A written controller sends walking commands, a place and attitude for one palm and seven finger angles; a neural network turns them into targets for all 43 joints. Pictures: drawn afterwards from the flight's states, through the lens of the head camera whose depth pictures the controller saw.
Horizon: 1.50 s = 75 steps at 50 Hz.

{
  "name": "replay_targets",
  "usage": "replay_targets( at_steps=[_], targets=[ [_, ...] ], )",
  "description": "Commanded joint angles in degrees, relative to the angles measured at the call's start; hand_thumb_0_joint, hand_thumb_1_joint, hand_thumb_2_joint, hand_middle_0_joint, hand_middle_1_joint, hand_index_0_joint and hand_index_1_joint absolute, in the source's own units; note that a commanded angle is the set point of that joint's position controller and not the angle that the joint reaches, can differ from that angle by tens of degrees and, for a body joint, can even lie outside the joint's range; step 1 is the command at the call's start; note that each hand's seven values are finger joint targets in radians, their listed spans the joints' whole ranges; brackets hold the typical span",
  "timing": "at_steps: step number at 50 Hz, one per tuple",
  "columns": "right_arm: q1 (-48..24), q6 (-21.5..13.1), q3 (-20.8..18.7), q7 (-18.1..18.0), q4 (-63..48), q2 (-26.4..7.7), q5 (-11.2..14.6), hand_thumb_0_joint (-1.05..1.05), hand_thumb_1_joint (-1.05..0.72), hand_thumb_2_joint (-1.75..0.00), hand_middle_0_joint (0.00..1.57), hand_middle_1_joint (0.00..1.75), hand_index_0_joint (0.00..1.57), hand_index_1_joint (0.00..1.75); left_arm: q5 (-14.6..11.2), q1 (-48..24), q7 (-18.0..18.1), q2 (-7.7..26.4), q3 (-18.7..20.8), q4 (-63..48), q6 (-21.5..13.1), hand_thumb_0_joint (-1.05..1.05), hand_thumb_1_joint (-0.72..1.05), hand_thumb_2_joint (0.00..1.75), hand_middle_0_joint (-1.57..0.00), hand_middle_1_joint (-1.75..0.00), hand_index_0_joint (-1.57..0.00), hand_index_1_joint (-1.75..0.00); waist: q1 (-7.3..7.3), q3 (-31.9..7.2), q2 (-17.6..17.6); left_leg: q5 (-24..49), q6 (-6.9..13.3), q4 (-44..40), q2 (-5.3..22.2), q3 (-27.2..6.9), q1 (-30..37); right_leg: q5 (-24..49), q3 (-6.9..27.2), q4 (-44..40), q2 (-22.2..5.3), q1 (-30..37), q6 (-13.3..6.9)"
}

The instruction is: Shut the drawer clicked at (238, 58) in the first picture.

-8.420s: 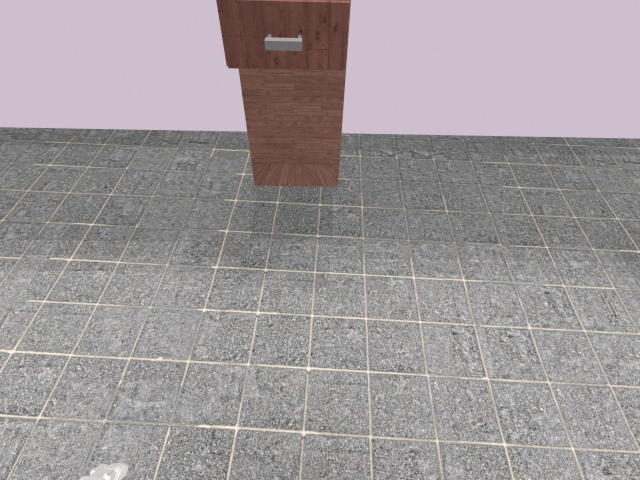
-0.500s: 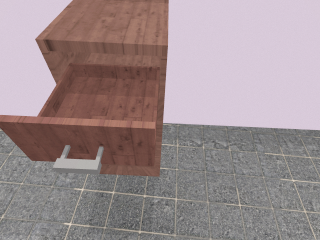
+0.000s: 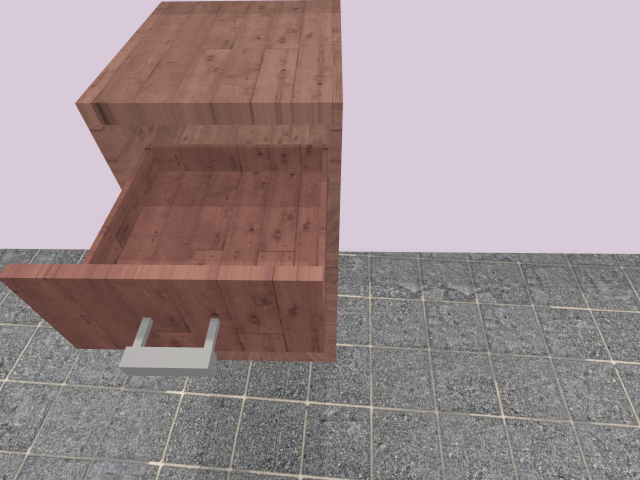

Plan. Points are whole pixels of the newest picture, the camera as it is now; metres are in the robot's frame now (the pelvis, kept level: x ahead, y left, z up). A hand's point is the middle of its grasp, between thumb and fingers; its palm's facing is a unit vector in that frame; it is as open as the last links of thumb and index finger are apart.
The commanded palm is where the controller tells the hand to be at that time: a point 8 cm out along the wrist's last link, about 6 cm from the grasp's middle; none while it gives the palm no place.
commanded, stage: come to a stop and stand still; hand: left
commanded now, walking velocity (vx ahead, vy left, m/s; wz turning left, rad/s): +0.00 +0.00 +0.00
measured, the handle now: (174, 343) +0.26 +0.20 +0.04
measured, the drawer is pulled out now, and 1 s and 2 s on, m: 0.30 0.30 0.30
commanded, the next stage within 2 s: look again from close up in 0.58 s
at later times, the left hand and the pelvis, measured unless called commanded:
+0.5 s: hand out of the picture +0.03 +0.15 -0.17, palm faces +0.01 -0.98 -0.20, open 7.3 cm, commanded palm none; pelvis +0.02 -0.02 +0.00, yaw +0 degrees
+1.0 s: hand out of the picture +0.02 +0.13 -0.17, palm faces +0.02 -0.98 -0.18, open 7.3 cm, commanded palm none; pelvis +0.03 -0.03 +0.00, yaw +0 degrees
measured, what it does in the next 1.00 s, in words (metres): stands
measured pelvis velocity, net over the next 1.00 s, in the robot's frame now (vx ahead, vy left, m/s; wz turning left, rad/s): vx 0.03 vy -0.03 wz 0.01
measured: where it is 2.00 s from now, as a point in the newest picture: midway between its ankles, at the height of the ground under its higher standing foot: outside the picture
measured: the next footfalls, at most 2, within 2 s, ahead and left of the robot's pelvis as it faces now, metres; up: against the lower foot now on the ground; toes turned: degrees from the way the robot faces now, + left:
none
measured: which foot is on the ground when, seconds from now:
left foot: down 0.00-1.00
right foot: down 0.00-1.00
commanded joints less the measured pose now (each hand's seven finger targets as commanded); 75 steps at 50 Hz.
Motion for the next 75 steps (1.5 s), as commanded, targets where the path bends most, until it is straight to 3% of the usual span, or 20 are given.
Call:
replay_targets(
  at_steps=[1, 6, 21, 66, 71, 75],
  targets=[
    [2.4, -1.4, -0.7, -0.5, -0.6, -5.2, 0.1, 0.0, -0.9, -0.9, 0.2, 0.3, 0.2, 0.3, -0.4, 1.9, 0.6, 6.1, 1.3, -1.3, -1.1, 0.0, 0.9, 0.9, -0.2, -0.3, -0.2, -0.3, -0.2, -1.0, -1.2, 10.4, -0.1, -6.0, 7.0, -7.7, 1.9, 8.7, 3.6, -4.1, -2.6, 0.8, -3.2],
    [1.8, -1.3, -0.6, -0.7, 1.1, -4.7, 0.2, 0.0, -0.9, -0.9, 0.2, 0.3, 0.2, 0.3, -0.3, 1.8, 0.7, 5.6, 1.2, 0.2, -1.1, 0.0, 0.9, 0.9, -0.2, -0.3, -0.2, -0.3, -0.15, 0.5, -1.2, 9.2, -0.4, -6.6, 7.0, -7.4, 2.3, 8.7, 3.6, -5.2, -2.8, 0.7, -3.1],
    [2.4, -1.3, -0.4, -1.0, 4.1, -3.4, 0.2, 0.0, -0.9, -0.9, 0.2, 0.3, 0.2, 0.3, -0.3, 2.2, 0.8, 5.0, 1.4, 2.2, -1.5, 0.0, 0.9, 0.9, -0.2, -0.3, -0.2, -0.3, 0.0, -0.1, -1.7, 12.9, -0.9, -6.4, 7.1, -6.9, 4.2, 14.6, 3.5, -6.3, -3.0, 3.4, -3.4],
    [4.7, -1.2, -0.6, -1.5, 6.1, -0.9, 0.2, 0.0, -0.9, -0.9, 0.2, 0.3, 0.2, 0.3, -0.3, 5.7, 0.9, 2.8, 1.7, 3.5, -1.8, 0.0, 0.9, 0.9, -0.2, -0.3, -0.2, -0.3, 0.34, 1.8, -1.4, 10.8, -1.3, -6.6, 7.2, -6.3, 4.6, 14.1, 3.7, -8.1, -2.5, 2.6, -4.0],
    [3.9, -0.3, -1.6, -1.5, 3.8, -1.9, 0.3, 0.0, -0.9, -0.9, 0.2, 0.3, 0.2, 0.3, -0.2, 5.0, 1.4, 4.6, 2.9, 1.2, -1.1, 0.0, 0.9, 0.9, -0.2, -0.3, -0.2, -0.3, 0.72, 1.3, -0.4, 17.2, -1.7, -3.6, 7.3, -5.9, 3.1, 21.4, 5.1, -3.8, -3.9, 1.8, -4.8],
    [2.9, 1.0, -2.9, -1.4, 1.2, -2.9, 0.1, 0.0, -0.9, -0.9, 0.2, 0.3, 0.2, 0.3, 0.1, 4.5, 1.6, 6.0, 4.1, -0.8, -0.4, 0.0, 0.9, 0.9, -0.2, -0.3, -0.2, -0.3, 0.92, -1.5, -2.2, 15.8, -2.2, 1.4, 6.6, -4.7, 1.3, 24.2, 7.3, -1.7, -6.1, 1.8, -6.0]
  ],
)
